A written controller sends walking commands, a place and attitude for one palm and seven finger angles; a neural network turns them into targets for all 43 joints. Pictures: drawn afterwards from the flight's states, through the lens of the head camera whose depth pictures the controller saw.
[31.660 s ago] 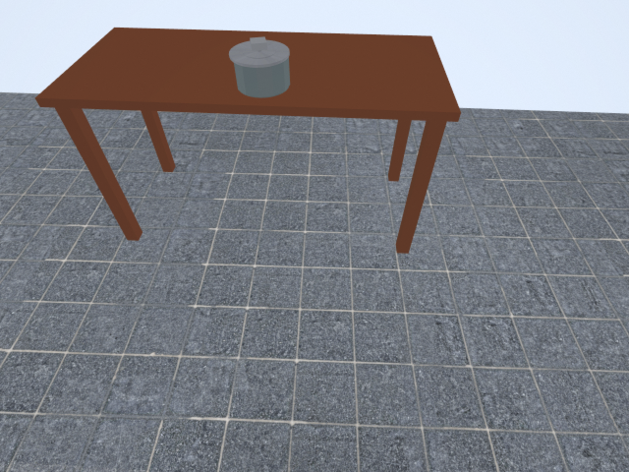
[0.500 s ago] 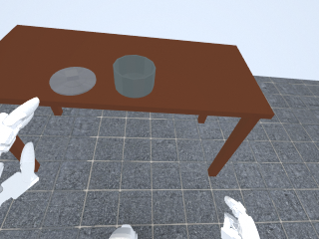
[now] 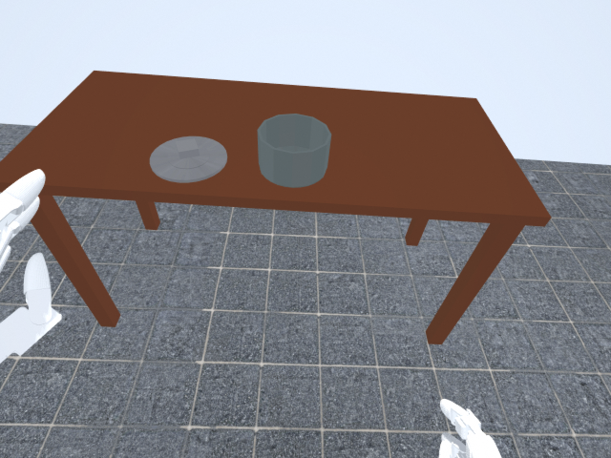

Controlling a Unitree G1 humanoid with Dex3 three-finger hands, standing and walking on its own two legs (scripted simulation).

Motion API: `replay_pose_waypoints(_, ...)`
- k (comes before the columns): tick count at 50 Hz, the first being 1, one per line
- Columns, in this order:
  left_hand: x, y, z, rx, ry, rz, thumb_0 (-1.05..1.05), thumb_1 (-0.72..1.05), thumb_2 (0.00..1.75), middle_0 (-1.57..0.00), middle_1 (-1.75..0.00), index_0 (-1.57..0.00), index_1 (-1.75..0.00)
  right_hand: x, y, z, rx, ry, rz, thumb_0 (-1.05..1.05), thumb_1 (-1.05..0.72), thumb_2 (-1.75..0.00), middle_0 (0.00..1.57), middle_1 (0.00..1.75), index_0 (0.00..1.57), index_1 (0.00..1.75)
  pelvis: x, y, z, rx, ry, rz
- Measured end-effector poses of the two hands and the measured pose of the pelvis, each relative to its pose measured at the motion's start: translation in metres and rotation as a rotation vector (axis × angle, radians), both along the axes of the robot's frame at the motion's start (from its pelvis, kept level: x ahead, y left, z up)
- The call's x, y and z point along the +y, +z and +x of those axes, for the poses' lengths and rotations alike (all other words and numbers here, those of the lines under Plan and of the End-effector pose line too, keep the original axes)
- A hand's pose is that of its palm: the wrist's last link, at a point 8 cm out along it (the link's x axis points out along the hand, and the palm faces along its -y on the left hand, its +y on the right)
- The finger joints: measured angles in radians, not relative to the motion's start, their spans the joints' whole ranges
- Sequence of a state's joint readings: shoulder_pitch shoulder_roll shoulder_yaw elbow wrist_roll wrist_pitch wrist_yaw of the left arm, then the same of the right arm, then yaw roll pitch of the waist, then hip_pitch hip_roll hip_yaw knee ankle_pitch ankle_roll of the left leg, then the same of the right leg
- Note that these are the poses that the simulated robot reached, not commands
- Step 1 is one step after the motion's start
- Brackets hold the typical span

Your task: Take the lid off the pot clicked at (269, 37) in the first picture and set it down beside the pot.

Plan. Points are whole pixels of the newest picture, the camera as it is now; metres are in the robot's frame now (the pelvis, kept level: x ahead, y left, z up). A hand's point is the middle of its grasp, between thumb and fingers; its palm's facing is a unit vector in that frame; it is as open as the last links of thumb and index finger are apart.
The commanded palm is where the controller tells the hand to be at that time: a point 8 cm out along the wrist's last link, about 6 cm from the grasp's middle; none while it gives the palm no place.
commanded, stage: stop stepping back and stand still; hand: left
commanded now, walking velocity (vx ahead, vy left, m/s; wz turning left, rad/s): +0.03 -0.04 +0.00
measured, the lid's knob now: (187, 148) +0.77 +0.32 -0.04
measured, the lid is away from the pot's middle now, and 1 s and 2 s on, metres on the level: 0.25 0.25 0.25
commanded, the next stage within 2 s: let the arm hang, fingers relaxed in 1.02 s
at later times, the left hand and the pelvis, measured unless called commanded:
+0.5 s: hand out of the picture +0.11 +0.17 -0.16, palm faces +0.07 -0.99 -0.14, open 7.0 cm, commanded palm none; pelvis +0.04 +0.00 +0.00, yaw +5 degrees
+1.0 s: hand out of the picture +0.12 +0.18 -0.16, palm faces +0.11 -0.97 -0.20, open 7.3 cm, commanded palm none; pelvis +0.08 +0.00 +0.01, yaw +4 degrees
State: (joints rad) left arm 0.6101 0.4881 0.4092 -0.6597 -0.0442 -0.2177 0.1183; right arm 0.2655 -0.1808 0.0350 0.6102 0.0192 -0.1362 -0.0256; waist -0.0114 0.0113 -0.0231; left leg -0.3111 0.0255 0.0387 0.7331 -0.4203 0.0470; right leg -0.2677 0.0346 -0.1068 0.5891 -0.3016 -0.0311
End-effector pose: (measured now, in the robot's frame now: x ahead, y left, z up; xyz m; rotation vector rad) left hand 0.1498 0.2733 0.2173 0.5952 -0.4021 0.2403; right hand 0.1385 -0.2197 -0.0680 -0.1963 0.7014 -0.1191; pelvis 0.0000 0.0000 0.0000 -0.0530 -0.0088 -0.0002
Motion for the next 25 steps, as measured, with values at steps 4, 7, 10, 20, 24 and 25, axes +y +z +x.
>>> replay_pose_waypoints(4, 0.026, -0.014, 0.006, 0.001, 0.086, -0.085, 0.01, 0.88, 0.9, -0.22, -0.3, -0.21, -0.3, -0.003, -0.006, 0.001, 0.055, -0.037, -0.007, 0.01, -0.9, -0.9, 0.2, 0.3, 0.2, 0.3, 0.007, 0.0, 0.002, 0.0, 0.005, 0.001)
replay_pose_waypoints(7, 0.048, -0.077, 0.027, 0.193, 0.173, -0.169, 0.01, 0.89, 0.9, -0.21, -0.3, -0.2, -0.3, -0.007, -0.014, 0.0, 0.093, -0.003, -0.025, 0.01, -0.9, -0.9, 0.2, 0.3, 0.2, 0.3, 0.015, -0.006, 0.006, 0.032, 0.046, 0.013)
replay_pose_waypoints(10, 0.052, -0.185, 0.043, 0.574, 0.259, -0.366, 0.0, 0.9, 0.9, -0.2, -0.3, -0.19, -0.3, -0.01, -0.033, -0.011, 0.169, -0.008, -0.047, 0.01, -0.91, -0.9, 0.2, 0.3, 0.2, 0.3, 0.022, -0.015, 0.007, 0.042, 0.069, 0.04)
replay_pose_waypoints(20, -0.071, -0.354, -0.039, 1.384, 0.204, -0.718, -0.03, 0.94, 0.9, -0.21, -0.3, -0.2, -0.3, -0.02, -0.047, -0.089, 0.546, -0.092, -0.056, 0.01, -0.91, -0.9, 0.2, 0.3, 0.2, 0.3, 0.002, -0.003, 0.026, 0.039, 0.071, 0.076)
replay_pose_waypoints(24, -0.057, -0.355, -0.047, 1.427, 0.27, -0.648, -0.06, 0.96, 0.9, -0.21, -0.3, -0.2, -0.3, -0.023, -0.054, -0.095, 0.634, -0.117, -0.031, 0.01, -0.91, -0.9, 0.2, 0.3, 0.2, 0.3, -0.001, -0.002, 0.036, 0.032, 0.092, 0.043)
replay_pose_waypoints(25, -0.052, -0.354, -0.049, 1.449, 0.29, -0.634, -0.06, 0.95, 0.9, -0.21, -0.3, -0.2, -0.3, -0.022, -0.055, -0.094, 0.64, -0.126, -0.024, 0.01, -0.91, -0.9, 0.2, 0.3, 0.2, 0.3, 0.0, 0.0, 0.04, 0.033, 0.093, 0.036)
